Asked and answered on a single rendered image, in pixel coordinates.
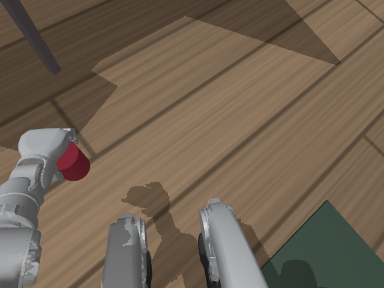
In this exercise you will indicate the left robot arm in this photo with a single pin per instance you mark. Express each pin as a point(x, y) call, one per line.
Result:
point(20, 200)

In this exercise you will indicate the mug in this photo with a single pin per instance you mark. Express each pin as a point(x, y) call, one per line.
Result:
point(73, 164)

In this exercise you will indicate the left robot hand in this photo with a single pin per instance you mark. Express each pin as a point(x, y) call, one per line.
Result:
point(50, 142)

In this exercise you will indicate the right robot foot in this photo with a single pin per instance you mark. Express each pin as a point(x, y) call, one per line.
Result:
point(205, 263)

